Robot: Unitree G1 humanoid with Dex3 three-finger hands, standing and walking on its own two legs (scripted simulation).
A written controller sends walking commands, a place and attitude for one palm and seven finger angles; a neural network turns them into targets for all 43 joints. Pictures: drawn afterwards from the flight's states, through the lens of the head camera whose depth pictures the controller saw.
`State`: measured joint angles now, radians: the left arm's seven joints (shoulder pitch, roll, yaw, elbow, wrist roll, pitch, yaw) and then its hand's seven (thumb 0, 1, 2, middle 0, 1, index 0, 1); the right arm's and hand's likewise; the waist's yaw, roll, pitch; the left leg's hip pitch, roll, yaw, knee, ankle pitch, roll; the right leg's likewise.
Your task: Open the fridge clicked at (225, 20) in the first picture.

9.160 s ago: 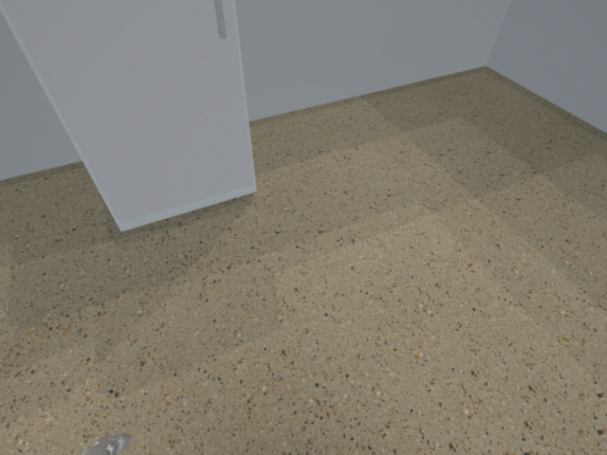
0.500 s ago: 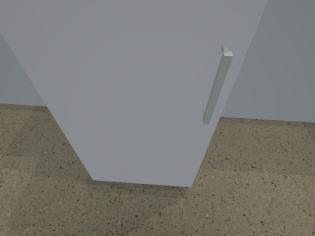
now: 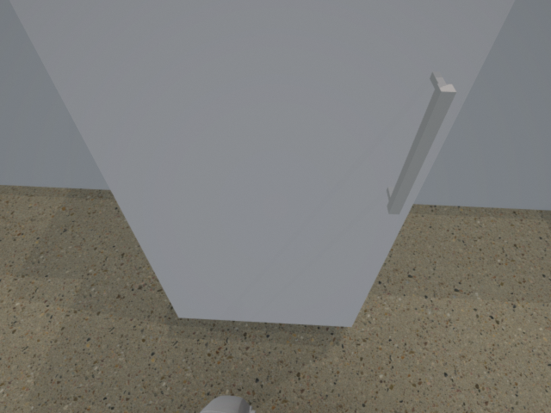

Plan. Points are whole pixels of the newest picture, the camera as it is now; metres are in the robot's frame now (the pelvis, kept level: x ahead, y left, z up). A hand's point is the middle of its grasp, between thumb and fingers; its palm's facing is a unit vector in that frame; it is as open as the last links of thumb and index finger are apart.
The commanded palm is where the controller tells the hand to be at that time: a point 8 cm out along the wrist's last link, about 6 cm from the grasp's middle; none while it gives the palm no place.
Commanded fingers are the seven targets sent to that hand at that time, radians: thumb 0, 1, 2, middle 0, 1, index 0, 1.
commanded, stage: come to a stop and stand still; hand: right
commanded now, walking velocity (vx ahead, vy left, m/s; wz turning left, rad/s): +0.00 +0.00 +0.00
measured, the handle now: (412, 152) +0.48 -0.18 +0.14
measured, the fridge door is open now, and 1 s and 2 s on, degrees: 0 0 0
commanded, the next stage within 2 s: look again from close up in 1.10 s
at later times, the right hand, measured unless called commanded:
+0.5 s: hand out of the picture -0.05 -0.24 -0.16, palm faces +0.03 +0.97 -0.23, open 7.4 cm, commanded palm none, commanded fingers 0.00 -0.90 -0.90 0.20 0.30 0.20 0.30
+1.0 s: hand out of the picture -0.09 -0.31 -0.16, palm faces -0.01 +0.98 -0.22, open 7.3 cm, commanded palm none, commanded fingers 0.00 -0.90 -0.90 0.20 0.30 0.20 0.30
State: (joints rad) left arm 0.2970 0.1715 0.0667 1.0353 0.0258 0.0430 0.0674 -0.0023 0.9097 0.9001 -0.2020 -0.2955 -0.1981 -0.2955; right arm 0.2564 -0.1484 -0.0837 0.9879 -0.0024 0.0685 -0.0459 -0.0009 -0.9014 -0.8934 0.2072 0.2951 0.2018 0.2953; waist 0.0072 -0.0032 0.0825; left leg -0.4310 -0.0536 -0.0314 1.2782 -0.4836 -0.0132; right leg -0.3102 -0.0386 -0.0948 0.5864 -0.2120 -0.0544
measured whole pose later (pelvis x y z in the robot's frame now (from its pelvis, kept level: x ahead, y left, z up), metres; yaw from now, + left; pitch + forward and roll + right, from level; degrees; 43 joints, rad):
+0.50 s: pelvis -0.08 -0.07 +0.00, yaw +2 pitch -3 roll +1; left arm 0.27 0.18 0.05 0.89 0.03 0.06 0.01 0.00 0.92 0.90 -0.20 -0.30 -0.20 -0.30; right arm 0.36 -0.14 -0.02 0.94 -0.03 0.02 -0.03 0.00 -0.91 -0.89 0.20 0.29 0.20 0.29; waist 0.00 -0.06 0.00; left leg -0.26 -0.01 0.03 0.61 -0.31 0.03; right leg -0.47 0.08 -0.01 0.86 -0.33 -0.02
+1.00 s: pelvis -0.12 -0.13 +0.01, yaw +3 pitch -1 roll +0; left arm 0.34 0.11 -0.01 1.07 0.02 0.00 0.02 0.02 0.93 0.90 -0.20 -0.30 -0.20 -0.30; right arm 0.28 -0.13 -0.02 1.06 -0.01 0.00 -0.03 0.00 -0.93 -0.89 0.20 0.29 0.20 0.29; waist 0.02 -0.04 0.03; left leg -0.23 0.03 0.00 0.49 -0.24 -0.01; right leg -0.22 0.08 -0.06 0.44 -0.21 -0.08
